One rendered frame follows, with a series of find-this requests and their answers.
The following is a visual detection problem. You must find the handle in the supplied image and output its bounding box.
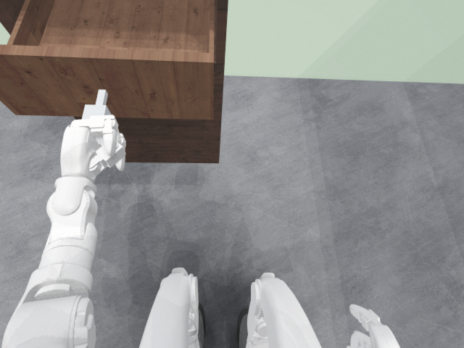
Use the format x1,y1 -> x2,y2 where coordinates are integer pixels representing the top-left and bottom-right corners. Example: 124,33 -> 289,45
82,90 -> 111,120

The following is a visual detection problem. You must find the cabinet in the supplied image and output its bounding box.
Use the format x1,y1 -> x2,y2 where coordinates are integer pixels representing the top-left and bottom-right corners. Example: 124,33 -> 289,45
0,0 -> 228,163

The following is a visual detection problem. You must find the robot right hand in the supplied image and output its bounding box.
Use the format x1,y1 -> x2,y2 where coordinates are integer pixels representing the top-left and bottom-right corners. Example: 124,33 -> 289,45
347,304 -> 400,348

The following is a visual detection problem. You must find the left robot forearm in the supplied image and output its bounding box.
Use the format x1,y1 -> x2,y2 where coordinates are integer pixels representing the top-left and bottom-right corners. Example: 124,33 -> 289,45
1,175 -> 98,348

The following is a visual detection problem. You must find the right robot thigh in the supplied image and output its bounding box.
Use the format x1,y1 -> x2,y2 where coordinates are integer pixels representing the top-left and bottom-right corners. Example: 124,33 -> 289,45
251,278 -> 322,348

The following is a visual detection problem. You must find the right robot shin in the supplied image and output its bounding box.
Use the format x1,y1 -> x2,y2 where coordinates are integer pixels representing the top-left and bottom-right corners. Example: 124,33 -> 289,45
246,273 -> 275,348

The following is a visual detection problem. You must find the robot left hand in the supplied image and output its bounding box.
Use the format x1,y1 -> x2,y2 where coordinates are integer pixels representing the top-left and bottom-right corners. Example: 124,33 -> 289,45
60,115 -> 126,183

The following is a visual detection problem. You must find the left robot upper arm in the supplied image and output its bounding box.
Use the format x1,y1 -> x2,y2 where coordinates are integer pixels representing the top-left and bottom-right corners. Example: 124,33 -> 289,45
6,295 -> 96,348

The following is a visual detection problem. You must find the drawer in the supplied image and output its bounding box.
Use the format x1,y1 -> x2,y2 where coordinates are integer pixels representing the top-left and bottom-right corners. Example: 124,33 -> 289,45
0,0 -> 215,120

